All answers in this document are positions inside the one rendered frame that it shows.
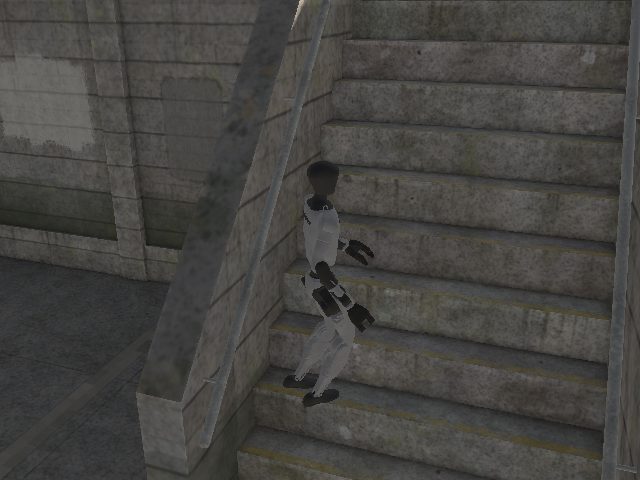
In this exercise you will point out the left robot upper arm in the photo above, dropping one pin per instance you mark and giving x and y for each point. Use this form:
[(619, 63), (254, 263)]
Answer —
[(306, 198)]

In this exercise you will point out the robot right forearm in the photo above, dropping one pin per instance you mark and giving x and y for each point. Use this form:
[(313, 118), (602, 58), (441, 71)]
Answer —
[(325, 275)]

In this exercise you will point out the left robot thigh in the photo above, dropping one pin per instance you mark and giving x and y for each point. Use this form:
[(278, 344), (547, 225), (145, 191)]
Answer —
[(324, 331)]

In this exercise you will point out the right robot upper arm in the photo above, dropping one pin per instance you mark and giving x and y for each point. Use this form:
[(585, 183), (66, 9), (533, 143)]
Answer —
[(327, 228)]

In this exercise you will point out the right robot hand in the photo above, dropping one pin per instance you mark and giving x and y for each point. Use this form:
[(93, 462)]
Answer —
[(358, 314)]

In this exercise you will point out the left robot hand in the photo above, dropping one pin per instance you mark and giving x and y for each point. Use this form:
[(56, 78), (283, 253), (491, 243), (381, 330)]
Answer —
[(354, 247)]

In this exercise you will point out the robot torso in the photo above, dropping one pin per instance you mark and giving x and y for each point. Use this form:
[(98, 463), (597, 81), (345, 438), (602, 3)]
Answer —
[(311, 219)]

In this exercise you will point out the robot left forearm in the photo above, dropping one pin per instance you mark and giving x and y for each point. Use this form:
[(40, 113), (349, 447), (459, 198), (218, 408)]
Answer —
[(342, 243)]

